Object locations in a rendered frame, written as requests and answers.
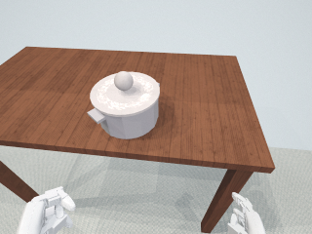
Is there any knob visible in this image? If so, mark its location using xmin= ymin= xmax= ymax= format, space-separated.
xmin=114 ymin=71 xmax=134 ymax=91

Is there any pot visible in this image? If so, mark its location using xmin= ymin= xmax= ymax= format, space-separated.
xmin=87 ymin=83 xmax=160 ymax=139

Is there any robot right hand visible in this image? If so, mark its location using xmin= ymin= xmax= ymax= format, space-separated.
xmin=227 ymin=192 xmax=266 ymax=234

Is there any robot left hand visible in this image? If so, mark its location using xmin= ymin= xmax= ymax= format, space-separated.
xmin=16 ymin=186 xmax=76 ymax=234

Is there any table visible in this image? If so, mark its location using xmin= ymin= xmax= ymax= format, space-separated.
xmin=0 ymin=46 xmax=275 ymax=234

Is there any lid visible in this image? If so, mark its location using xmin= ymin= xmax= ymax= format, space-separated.
xmin=90 ymin=71 xmax=160 ymax=117

